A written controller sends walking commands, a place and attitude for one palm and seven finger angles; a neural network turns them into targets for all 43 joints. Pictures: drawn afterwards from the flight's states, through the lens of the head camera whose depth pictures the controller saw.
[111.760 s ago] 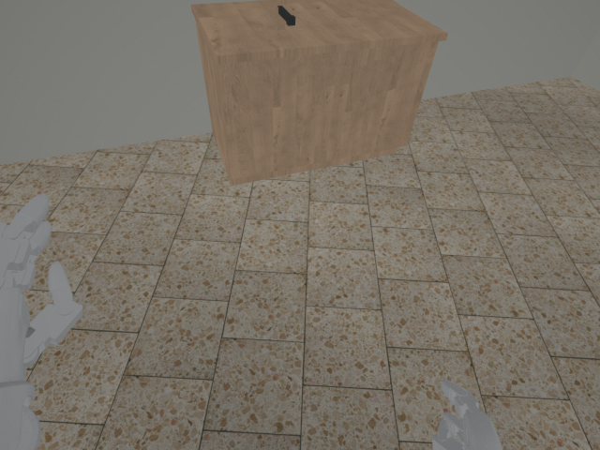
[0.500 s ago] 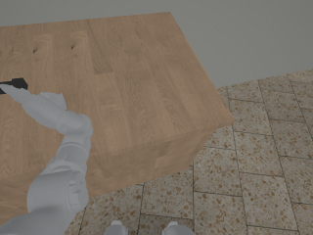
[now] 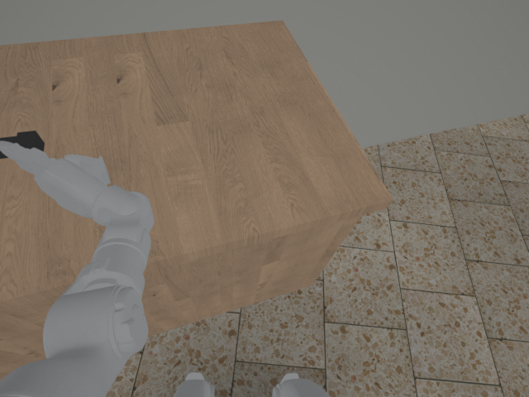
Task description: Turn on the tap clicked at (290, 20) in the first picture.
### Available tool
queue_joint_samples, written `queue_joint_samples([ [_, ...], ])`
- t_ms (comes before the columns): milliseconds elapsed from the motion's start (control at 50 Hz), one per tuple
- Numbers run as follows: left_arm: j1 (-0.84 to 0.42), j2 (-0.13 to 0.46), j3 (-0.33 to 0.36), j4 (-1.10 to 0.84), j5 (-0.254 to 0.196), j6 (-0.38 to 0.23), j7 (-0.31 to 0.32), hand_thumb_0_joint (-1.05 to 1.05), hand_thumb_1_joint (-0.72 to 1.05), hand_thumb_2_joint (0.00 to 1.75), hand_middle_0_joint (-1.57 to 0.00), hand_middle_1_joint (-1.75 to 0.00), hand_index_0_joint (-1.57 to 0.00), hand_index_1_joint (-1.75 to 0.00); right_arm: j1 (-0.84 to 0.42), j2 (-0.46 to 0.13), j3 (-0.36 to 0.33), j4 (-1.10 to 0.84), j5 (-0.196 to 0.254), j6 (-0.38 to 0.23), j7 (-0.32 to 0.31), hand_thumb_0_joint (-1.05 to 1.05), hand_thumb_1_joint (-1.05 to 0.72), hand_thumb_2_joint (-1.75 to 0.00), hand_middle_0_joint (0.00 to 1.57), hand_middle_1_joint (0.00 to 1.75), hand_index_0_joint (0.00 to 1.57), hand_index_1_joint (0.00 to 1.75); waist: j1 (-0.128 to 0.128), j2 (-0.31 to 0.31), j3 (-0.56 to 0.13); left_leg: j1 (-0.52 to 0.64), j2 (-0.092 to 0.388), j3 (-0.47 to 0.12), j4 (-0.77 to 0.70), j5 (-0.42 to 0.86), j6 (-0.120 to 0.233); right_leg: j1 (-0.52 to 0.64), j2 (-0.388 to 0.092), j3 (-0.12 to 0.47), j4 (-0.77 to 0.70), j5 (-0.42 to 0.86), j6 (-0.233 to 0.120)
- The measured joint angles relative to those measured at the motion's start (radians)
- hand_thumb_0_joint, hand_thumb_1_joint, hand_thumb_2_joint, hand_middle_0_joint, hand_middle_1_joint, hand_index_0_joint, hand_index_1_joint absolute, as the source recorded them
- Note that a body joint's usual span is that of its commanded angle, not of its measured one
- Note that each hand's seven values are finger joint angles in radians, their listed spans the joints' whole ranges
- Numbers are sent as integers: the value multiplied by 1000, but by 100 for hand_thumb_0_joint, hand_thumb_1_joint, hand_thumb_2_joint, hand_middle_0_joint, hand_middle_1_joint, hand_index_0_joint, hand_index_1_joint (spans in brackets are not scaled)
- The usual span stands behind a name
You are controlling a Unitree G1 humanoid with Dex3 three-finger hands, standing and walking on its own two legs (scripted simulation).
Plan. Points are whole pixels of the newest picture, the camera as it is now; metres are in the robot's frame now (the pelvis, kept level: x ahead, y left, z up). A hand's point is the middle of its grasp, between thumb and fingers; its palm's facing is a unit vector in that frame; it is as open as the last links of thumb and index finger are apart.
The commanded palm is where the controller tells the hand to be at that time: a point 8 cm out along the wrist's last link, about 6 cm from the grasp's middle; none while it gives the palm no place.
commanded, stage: push the lever round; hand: left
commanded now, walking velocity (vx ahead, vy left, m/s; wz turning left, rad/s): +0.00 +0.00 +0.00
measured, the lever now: (30, 144) +0.49 +0.33 +0.06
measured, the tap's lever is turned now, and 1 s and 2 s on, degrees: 87 86 86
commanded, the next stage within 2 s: lift the hand up off the lever in 0.28 s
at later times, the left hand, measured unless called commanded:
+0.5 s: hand (100, 162) +0.47 +0.23 +0.05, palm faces +0.86 -0.49 -0.11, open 8.6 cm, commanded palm +0.50 +0.21 +0.05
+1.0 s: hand (108, 146) +0.49 +0.22 +0.06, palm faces +0.81 -0.58 -0.13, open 8.3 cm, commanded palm +0.48 +0.21 +0.07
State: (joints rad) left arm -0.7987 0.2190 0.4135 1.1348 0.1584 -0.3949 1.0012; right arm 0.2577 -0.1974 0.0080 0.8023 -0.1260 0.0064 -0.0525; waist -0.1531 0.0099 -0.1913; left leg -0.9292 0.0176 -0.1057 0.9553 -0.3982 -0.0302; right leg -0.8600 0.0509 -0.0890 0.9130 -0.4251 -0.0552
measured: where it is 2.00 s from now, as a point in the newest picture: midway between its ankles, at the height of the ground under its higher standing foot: outside the picture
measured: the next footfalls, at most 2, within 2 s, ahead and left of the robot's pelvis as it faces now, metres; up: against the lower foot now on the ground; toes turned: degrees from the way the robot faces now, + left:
none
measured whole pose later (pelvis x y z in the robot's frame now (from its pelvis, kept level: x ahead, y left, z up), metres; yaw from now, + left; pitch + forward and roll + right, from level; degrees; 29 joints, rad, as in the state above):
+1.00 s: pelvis +0.01 +0.00 +0.01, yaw +0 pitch +20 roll -2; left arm -0.84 0.22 0.41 1.12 0.17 -0.33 0.93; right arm 0.27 -0.20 0.00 0.80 -0.15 -0.01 -0.04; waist -0.17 0.02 -0.18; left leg -0.89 0.02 -0.10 0.93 -0.40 -0.03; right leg -0.82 0.05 -0.08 0.88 -0.42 -0.05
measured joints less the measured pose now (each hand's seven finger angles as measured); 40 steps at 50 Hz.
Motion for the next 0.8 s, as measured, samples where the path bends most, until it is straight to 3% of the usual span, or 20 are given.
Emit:
queue_joint_samples([
  [440, -18, -3, -15, 10, 2, 4, 27, 2, 89, 90, -15, -15, 0, 0, 12, 2, 2, 11, -6, -11, 7, 1, -91, -90, 20, 30, 20, 30, 0, -1, 2, -9, -3, 3, -1, 6, 1, -8, -3, 4, -4, 7, 5],
  [800, 1, -21, 20, -21, 3, 25, 16, 2, 89, 90, -15, -15, 0, 0, 6, 2, -3, 1, -15, -11, 6, 0, -91, -90, 20, 30, 20, 30, -2, 2, 8, 30, -1, 2, -22, 4, -2, 33, -1, 3, -29, 7, 5],
])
